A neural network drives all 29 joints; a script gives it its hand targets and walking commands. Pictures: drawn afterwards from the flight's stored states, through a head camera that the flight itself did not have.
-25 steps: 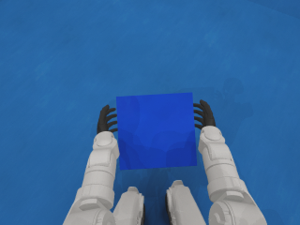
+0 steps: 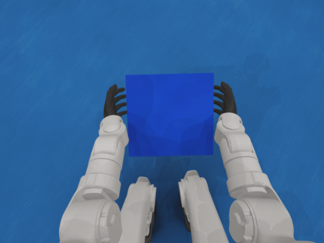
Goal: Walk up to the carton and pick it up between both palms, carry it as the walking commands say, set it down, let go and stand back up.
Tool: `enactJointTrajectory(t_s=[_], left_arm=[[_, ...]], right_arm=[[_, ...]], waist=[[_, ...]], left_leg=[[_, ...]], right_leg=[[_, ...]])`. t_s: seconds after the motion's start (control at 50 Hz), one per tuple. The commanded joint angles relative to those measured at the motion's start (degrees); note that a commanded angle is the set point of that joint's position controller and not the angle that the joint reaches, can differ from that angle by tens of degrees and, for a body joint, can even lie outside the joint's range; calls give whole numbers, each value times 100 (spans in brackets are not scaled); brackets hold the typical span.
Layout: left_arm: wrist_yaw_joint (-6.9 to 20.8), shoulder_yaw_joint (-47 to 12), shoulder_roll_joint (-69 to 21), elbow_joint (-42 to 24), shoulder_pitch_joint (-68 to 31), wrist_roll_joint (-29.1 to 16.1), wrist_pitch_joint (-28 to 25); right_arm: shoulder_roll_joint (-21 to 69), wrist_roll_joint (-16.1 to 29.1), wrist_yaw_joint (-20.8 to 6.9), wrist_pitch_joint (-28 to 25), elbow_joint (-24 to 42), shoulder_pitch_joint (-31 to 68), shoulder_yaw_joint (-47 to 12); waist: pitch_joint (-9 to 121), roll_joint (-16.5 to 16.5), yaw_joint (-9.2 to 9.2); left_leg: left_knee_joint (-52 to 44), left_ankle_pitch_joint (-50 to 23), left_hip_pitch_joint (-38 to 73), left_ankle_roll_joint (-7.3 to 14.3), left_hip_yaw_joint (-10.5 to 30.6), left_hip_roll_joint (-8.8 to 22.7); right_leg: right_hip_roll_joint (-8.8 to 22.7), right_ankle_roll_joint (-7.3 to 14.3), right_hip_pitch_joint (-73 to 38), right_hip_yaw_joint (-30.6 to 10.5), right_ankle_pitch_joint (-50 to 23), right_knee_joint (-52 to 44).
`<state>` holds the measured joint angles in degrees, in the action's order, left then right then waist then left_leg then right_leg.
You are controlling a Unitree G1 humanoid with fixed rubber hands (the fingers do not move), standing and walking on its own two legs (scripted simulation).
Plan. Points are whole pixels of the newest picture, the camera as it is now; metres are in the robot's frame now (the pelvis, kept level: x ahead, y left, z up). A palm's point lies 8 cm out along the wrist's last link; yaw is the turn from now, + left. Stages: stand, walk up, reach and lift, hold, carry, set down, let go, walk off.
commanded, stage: set down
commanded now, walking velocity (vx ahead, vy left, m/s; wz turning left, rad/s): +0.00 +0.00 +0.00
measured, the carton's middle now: (168, 112) +0.47 -0.02 -0.19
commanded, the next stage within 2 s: none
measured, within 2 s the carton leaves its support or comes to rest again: rests again in 2.00 s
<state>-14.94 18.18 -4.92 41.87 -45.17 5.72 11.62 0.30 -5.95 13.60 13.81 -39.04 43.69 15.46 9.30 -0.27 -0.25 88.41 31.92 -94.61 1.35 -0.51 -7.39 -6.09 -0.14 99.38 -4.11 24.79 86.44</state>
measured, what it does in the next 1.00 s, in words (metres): lowers itself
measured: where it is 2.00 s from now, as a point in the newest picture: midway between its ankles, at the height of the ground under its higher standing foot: (168, 222)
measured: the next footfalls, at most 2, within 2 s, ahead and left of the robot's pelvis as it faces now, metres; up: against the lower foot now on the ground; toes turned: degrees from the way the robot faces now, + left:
none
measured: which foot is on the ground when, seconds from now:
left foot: down 0.00-1.00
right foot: down 0.00-1.00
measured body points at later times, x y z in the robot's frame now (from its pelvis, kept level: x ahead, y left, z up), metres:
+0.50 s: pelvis -0.03 +0.00 -0.08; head +0.25 -0.02 +0.27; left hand +0.47 +0.12 -0.18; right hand +0.46 -0.17 -0.18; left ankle +0.06 +0.10 -0.53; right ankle +0.10 -0.10 -0.53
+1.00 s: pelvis -0.06 -0.01 -0.14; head +0.29 -0.02 +0.13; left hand +0.49 +0.12 -0.27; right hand +0.49 -0.17 -0.27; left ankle +0.06 +0.10 -0.53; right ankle +0.10 -0.10 -0.53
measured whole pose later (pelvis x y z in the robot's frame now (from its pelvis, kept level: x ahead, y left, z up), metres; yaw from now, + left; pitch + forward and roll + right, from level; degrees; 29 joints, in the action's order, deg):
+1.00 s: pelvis -0.06 -0.01 -0.14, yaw +2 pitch +24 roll +3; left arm -18.6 17.9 4.6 39.6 -77.9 1.7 19.8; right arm -11.4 -1.0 13.8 20.7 -41.1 78.6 15.8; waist -30.0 -0.3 1.3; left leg 117.4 33.8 -108.7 -0.9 -2.6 -9.3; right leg -7.6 -1.0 113.8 -2.8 25.0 114.6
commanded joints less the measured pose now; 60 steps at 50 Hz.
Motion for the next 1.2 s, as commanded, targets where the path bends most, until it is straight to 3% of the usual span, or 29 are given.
enactJointTrajectory(t_s=[0.0, 0.06, 0.08, 0.14, 0.22, 0.26, 0.28, 0.3, 0.34, 0.36, 0.42, 0.44, 0.46, 0.48, 0.54, 0.56, 0.58, 0.64, 0.66, 0.68, 0.72, 0.74, 0.76, 0.84, 0.86, 0.98, 1.0, 1.12, 1.18], left_arm=[[2223, -2959, -5483, -429, -3733, -773, -105], [2201, -3024, -5047, -612, -4278, -704, -122], [2158, -2916, -5078, -595, -4161, -600, -84], [2193, -3004, -5046, -673, -4560, -713, -69], [2185, -2862, -5067, -211, -4404, -639, 33], [2130, -2839, -5253, -407, -4623, -626, 28], [2134, -2991, -5227, -765, -5028, -858, -42], [2099, -3067, -4965, -697, -5123, -814, 26], [2124, -2893, -4937, -585, -5297, -848, 98], [2114, -2724, -4791, -255, -5249, -742, 133], [2216, -2468, -4867, -314, -5385, -638, 128], [2231, -2694, -5172, -357, -5388, -749, 197], [2200, -2577, -5140, -139, -5098, -646, 206], [2226, -2543, -5140, -51, -5064, -759, 194], [2139, -2770, -5040, -575, -5852, -858, 192], [2121, -3034, -5145, -768, -5928, -1028, 162], [2058, -3269, -5042, -1525, -6383, -1183, 135], [2000, -3174, -4625, -839, -6402, -1166, 348], [1966, -3540, -4870, -1191, -6531, -1405, 357], [1880, -3660, -4883, -1452, -6538, -1410, 421], [1736, -3941, -4394, -2421, -7198, -1738, 465], [1673, -4015, -4324, -2883, -7178, -1769, 515], [1572, -4152, -3981, -3715, -7160, -1779, 602], [1561, -3984, -3697, -2673, -7851, -1930, 751], [1641, -3692, -3770, -1925, -7468, -1764, 764], [2125, -2565, -4368, -463, -7405, -1039, 484], [2184, -2298, -4060, -507, -7325, -891, 430], [2427, -2220, -4100, -74, -7765, -999, 317], [2412, -2628, -4017, -555, -8042, -1214, 306]], right_arm=[[5478, 480, -1860, -238, 423, 3952, -2832], [5981, 648, -1829, -204, 412, 4190, -2848], [5872, 726, -1887, -192, 572, 4408, -2948], [5716, 638, -1805, -192, 309, 4466, -2612], [5619, 673, -1862, -156, 263, 4648, -2616], [5577, 822, -1878, -179, 537, 5163, -2697], [5698, 853, -1858, -132, 764, 5309, -2920], [5650, 1029, -1876, -153, 810, 5536, -2943], [5613, 694, -1831, 1, 59, 5114, -2440], [5581, 741, -1858, 27, 73, 5551, -2448], [5743, 703, -1884, 65, 14, 5354, -2444], [5548, 779, -1837, 21, 483, 5671, -2450], [5875, 899, -1841, 69, 246, 5491, -2583], [5670, 926, -1884, 6, 452, 5860, -2595], [5395, 863, -1944, 56, 114, 5913, -2462], [5412, 863, -1947, 52, 449, 6167, -2624], [5333, 1046, -1954, 54, 877, 6163, -2815], [4902, 1077, -1935, 190, 650, 6533, -2848], [4816, 1104, -1901, 142, 1254, 6660, -3025], [4708, 1348, -1881, 121, 1864, 7223, -3375], [4424, 1815, -1800, 264, 2284, 7401, -3622], [4231, 1813, -1707, 366, 2567, 7349, -3676], [4464, 2242, -1630, 460, 3387, 7543, -4100], [3960, 1801, -1539, 634, 2151, 7678, -3422], [4144, 1674, -1566, 604, 1667, 7623, -3264], [5014, 1096, -1967, 427, -370, 7199, -2247], [4956, 1179, -2012, 360, -87, 7520, -2351], [4875, 1001, -1979, 275, -289, 7780, -2151], [4867, 1547, -1931, 164, 837, 8580, -2901]], waist=[[5833, 467, 446], [6095, 648, 152], [6146, 269, -201], [6260, 203, 193], [5917, 353, 111], [6403, 17, -131], [6529, 568, 87], [6872, 228, -178], [6308, 432, 381], [6011, 461, 31], [6002, 394, -133], [6798, 206, 223], [6676, 410, -95], [6662, 399, -101], [6753, 62, -25], [7340, 476, 165], [8282, 175, 168], [8459, 173, 168], [9196, 159, 413], [9989, 336, 109], [11452, 233, 113], [12088, 128, 355], [13030, 104, 97], [10453, 211, 332], [9099, 227, 101], [7071, 341, 9], [7327, 345, -218], [7081, 713, 73], [8876, 449, -263]], left_leg=[[-666, -1732, 1752, -248, 358, -319], [-556, -1522, 1605, -178, 250, -256], [-554, -1499, 1956, -203, 221, -260], [-340, -1630, 1480, -235, 107, -327], [-200, -1387, 1110, -227, 85, -298], [-33, -1402, 1254, -236, 15, -304], [114, -1329, 977, -198, -13, -351], [5, -1496, 1467, -205, 42, -302], [120, -918, 964, -228, 38, -281], [65, -628, 743, -172, 38, -299], [357, -762, 343, -166, -144, -295], [382, -975, 761, -175, -63, -335], [501, -1207, 818, -178, -71, -286], [521, -1229, 844, -178, -11, -321], [575, -1138, 742, -221, -37, -307], [584, -1361, 1202, -194, 127, -327], [764, -1655, 1520, -253, -24, -314], [985, -1241, 1484, -252, -15, -272], [985, -1409, 1882, -250, 35, -295], [1155, -1665, 2266, -219, 71, -296], [1383, -2266, 3094, -184, 132, -226], [1579, -2746, 3249, -233, 10, -192], [1618, -3379, 3889, -152, -35, -234], [1456, -1453, 2328, -123, -15, -132], [1300, -929, 1537, -113, -69, -105], [1537, -210, 89, -6, -160, -177], [1650, -343, 24, 12, -276, -153], [1918, -285, -455, 22, -233, -178], [2227, -895, 45, 11, -303, -149]], right_leg=[[-223, -157, -4385, 84, -1838, -523], [-286, -254, -4410, 93, -1761, -449], [-263, -197, -3969, 137, -1455, -187], [-269, -191, -4132, 118, -1772, -135], [-327, -226, -3776, 200, -1510, 13], [-315, -105, -3687, 165, -1368, 296], [-335, -159, -4046, 189, -1390, 222], [-322, -199, -3832, 263, -1489, 426], [-285, -150, -3771, 201, -1089, 294], [-274, -170, -3492, 252, -754, 386], [-284, -137, -3576, 96, -957, 447], [-285, -155, -3851, 229, -1214, 647], [-269, -216, -3675, 209, -1346, 712], [-271, -188, -3521, 273, -1339, 819], [-296, -47, -3115, 328, -1232, 1036], [-281, -112, -3109, 528, -1265, 1150], [-315, -6, -3548, 417, -1671, 1199], [-217, -31, -3624, 375, -1284, 1244], [-241, 34, -3969, 537, -1564, 1349], [-197, 21, -4289, 529, -1730, 1531], [-195, 62, -4884, 567, -2361, 1822], [-190, 32, -5532, 554, -3033, 1942], [-216, -75, -6282, 540, -3844, 2145], [-93, 21, -4833, 471, -1865, 1996], [-97, 79, -4345, 320, -1329, 1796], [-114, 42, -3119, 292, -455, 1901], [-118, 25, -3170, 280, -602, 2003], [-96, -3, -3149, 309, -550, 2127], [-45, 13, -4146, 167, -1219, 2380]])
